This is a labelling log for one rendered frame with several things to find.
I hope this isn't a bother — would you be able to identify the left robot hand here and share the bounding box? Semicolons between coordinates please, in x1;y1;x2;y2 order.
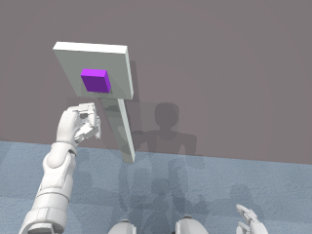
56;102;101;149

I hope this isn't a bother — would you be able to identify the panel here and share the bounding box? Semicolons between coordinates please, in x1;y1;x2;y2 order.
53;42;136;164

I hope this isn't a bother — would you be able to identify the right robot thigh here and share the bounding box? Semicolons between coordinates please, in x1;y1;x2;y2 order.
175;218;209;234

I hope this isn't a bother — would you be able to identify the right robot hand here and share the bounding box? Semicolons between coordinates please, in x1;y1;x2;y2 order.
236;204;268;234

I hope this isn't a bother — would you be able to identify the left robot thigh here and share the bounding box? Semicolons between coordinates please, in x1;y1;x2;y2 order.
108;222;137;234

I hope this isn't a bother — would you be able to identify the button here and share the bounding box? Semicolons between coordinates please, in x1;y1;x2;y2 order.
80;68;111;93

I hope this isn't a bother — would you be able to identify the robot thigh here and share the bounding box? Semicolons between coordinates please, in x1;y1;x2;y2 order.
108;222;137;234
175;218;209;234

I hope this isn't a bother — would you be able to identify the left robot forearm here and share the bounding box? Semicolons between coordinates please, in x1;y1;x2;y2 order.
19;141;78;234

